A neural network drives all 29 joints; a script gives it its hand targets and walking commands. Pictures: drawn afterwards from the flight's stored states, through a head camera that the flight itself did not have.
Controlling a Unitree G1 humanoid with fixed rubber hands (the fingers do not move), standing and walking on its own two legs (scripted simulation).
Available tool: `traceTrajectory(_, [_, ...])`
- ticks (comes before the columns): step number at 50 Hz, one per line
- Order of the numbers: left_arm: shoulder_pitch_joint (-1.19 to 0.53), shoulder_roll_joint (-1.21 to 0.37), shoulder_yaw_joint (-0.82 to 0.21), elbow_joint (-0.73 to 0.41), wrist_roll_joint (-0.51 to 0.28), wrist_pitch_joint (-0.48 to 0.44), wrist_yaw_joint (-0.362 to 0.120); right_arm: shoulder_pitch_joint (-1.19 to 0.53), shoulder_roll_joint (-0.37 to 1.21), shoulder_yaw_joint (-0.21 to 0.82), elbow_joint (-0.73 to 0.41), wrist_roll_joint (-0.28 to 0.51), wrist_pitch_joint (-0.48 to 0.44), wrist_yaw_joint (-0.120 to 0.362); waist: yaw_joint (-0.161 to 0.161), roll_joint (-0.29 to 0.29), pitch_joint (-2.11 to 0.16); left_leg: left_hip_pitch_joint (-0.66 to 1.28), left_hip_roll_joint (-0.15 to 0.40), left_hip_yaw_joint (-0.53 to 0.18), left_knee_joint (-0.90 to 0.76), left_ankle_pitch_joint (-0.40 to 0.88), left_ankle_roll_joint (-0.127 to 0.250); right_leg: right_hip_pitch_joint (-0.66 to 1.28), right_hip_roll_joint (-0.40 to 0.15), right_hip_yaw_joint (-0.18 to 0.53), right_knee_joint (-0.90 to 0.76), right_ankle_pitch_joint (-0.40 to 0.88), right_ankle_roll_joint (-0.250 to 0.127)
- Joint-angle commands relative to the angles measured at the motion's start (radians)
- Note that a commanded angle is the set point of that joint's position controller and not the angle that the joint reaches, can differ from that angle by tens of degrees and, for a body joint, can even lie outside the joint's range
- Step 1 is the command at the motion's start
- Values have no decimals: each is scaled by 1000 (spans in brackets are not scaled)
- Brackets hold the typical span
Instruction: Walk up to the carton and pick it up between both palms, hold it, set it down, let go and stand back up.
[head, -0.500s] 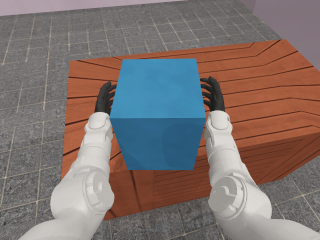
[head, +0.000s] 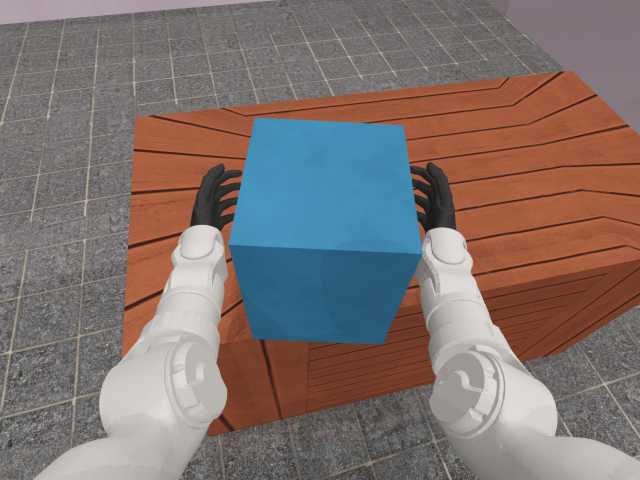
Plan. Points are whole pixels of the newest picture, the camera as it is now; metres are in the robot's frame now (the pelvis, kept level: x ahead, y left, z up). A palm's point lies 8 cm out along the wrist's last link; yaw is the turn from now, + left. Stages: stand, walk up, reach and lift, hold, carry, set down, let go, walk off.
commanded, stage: set down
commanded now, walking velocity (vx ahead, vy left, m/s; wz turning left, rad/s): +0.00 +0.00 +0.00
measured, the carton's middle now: (323, 239) +0.43 -0.02 +0.01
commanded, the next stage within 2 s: none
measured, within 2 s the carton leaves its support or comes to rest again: neither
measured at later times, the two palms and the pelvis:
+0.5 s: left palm (186, 239) +0.43 +0.17 +0.02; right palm (428, 236) +0.40 -0.16 +0.03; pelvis +0.01 +0.03 -0.01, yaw -1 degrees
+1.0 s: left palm (157, 281) +0.36 +0.19 +0.04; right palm (445, 287) +0.32 -0.16 +0.04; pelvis -0.05 +0.04 -0.01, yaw -2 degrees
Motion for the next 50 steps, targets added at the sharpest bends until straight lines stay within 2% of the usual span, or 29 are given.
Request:
traceTrajectory(1, [-591, 208, -231, -41, -175, -112, 79, -440, -174, 290, 19, 185, -84, -60, 1, 54, -678, 275, 25, -13, 176, 385, -43, -165, -3, -42, 21, 417, 61])
traceTrajectory(6, [-622, 247, -286, 37, -282, -187, 74, -472, -206, 376, -14, 268, -94, -55, 9, 31, -857, 193, 26, -29, 230, 370, -31, -136, -17, -27, 80, 480, 56])
traceTrajectory(7, [-622, 238, -315, 44, -308, -197, 74, -484, -227, 379, -18, 282, -107, -52, 1, 47, -900, 228, 32, -41, 243, 439, -45, -150, -12, -45, 98, 527, 55])
traceTrajectory(8, [-646, 224, -325, 69, -300, -196, 71, -491, -242, 361, 34, 278, -96, -51, -25, 59, -857, 248, 40, -61, 240, 427, -49, -227, -3, -53, 67, 431, 44])
traceTrajectory(11, [-571, 214, -331, 30, -297, -207, 74, -398, -268, 405, 81, 318, -138, -47, 14, 126, -896, 397, 49, -71, 283, 604, -79, -298, 6, -59, 69, 463, 36])
traceTrajectory(12, [-600, 206, -336, 76, -297, -196, 77, -437, -317, 390, 105, 312, -134, -44, -9, 126, -861, 440, 59, -86, 291, 621, -79, -367, 15, -75, 50, 413, 33])
traceTrajectory(15, [-385, 124, -384, -90, -280, -188, 78, -254, -313, 454, 162, 371, -213, -21, 29, 212, -865, 644, 96, -130, 335, 978, -130, -429, 46, -98, 6, 392, -10])
traceTrajectory(16, [-374, 120, -415, -70, -282, -176, 85, -279, -371, 408, 193, 372, -230, -11, 12, 227, -855, 638, 117, -147, 357, 1043, -138, -471, 57, -98, -10, 363, -37])
traceTrajectory(18, [-217, 58, -436, -155, -272, -160, 88, -131, -367, 440, 186, 410, -287, 3, 30, 244, -850, 687, 122, -155, 363, 1093, -166, -453, 69, -80, -59, 410, -75])
traceTrajectory(19, [-284, 70, -451, -144, -287, -163, 99, -217, -384, 412, 196, 414, -288, 8, 25, 255, -869, 666, 124, -156, 362, 1072, -166, -498, 72, -82, -66, 323, -81])
traceTrajectory(20, [-166, 46, -485, -212, -289, -157, 94, -96, -381, 465, 181, 455, -305, 11, 19, 249, -865, 703, 128, -155, 355, 1098, -168, -428, 66, -79, -71, 405, -79])
traceTrajectory(22, [-278, 79, -482, -165, -306, -157, 106, -227, -417, 460, 183, 471, -303, 12, 55, 231, -847, 640, 121, -142, 357, 1053, -164, -421, 64, -76, -78, 336, -81])
traceTrajectory(23, [-249, 97, -469, -145, -286, -146, 106, -189, -429, 450, 237, 459, -305, 8, 28, 206, -785, 631, 118, -134, 351, 1014, -153, -424, 61, -82, -77, 337, -70])
traceTrajectory(24, [-183, 116, -454, -179, -284, -154, 106, -148, -430, 485, 173, 482, -312, 4, 64, 180, -800, 600, 109, -116, 343, 991, -143, -344, 57, -62, -73, 399, -63])
traceTrajectory(26, [-220, 126, -480, -224, -322, -173, 100, -201, -440, 517, 99, 491, -304, -8, 14, 126, -803, 583, 96, -126, 338, 919, -117, -309, 48, -83, 1, 487, -1])
traceTrajectory(27, [-323, 165, -445, -141, -314, -182, 101, -271, -432, 514, 150, 487, -283, -13, 45, 89, -734, 504, 84, -109, 319, 800, -99, -312, 33, -73, -23, 379, 2])
traceTrajectory(28, [-244, 141, -474, -230, -332, -195, 101, -194, -428, 542, 68, 495, -297, -18, 15, 81, -796, 519, 76, -110, 314, 812, -100, -262, 38, -79, 13, 533, 20])
traceTrajectory(29, [-265, 153, -454, -223, -334, -202, 99, -235, -429, 544, 38, 502, -295, -27, 16, 75, -776, 497, 63, -98, 299, 755, -98, -261, 37, -75, 39, 549, 45])
traceTrajectory(32, [-311, 146, -504, -224, -378, -227, 105, -266, -414, 531, 4, 484, -281, -31, -2, 61, -830, 481, 68, -115, 292, 675, -97, -324, 44, -91, 43, 442, 39])
traceTrajectory(34, [-295, 164, -484, -215, -382, -234, 104, -255, -383, 574, -72, 507, -273, -36, 46, 55, -869, 431, 52, -89, 280, 596, -85, -274, 38, -74, 44, 461, 37])
traceTrajectory(35, [-230, 163, -498, -228, -393, -233, 98, -208, -397, 579, -89, 513, -260, -37, 21, 14, -840, 431, 48, -97, 273, 580, -75, -233, 43, -82, 49, 504, 42])
traceTrajectory(36, [-247, 193, -472, -189, -388, -245, 92, -207, -394, 589, -67, 520, -251, -39, 35, 1, -806, 406, 44, -88, 262, 517, -67, -213, 37, -73, 53, 490, 43])
traceTrajectory(39, [-242, 187, -490, -166, -395, -248, 89, -203, -394, 616, -79, 552, -236, -38, 42, 15, -766, 353, 33, -79, 232, 408, -65, -160, 33, -73, 68, 484, 41])
traceTrajectory(40, [-331, 205, -494, -110, -406, -239, 89, -296, -409, 607, -41, 565, -218, -38, 49, 19, -733, 309, 35, -82, 227, 317, -66, -217, 30, -69, 63, 362, 41])
traceTrajectory(41, [-199, 186, -500, -122, -412, -228, 86, -176, -405, 629, -57, 571, -214, -39, 40, -5, -691, 362, 39, -89, 207, 284, -61, -183, 33, -75, 49, 376, 44])
traceTrajectory(42, [-313, 205, -513, -66, -414, -225, 83, -301, -413, 599, -54, 561, -196, -43, 45, 5, -632, 307, 39, -87, 193, 167, -60, -231, 24, -78, 40, 235, 39])
traceTrajectory(44, [-256, 178, -550, -34, -424, -209, 90, -254, -438, 587, -3, 571, -192, -38, 24, 17, -559, 372, 63, -120, 163, 83, -79, -296, 27, -99, 35, 161, 33])
traceTrajectory(47, [-179, 169, -584, -117, -438, -195, 85, -165, -415, 641, -20, 610, -176, -33, 37, 57, -504, 414, 63, -133, 130, -29, -86, -264, 24, -93, 12, 82, 27])
traceTrajectory(50, [-290, 176, -658, -55, -495, -187, 101, -272, -458, 576, -4, 607, -139, -22, 20, 108, -489, 384, 74, -163, 109, -217, -97, -351, 15, -100, 31, -47, 9])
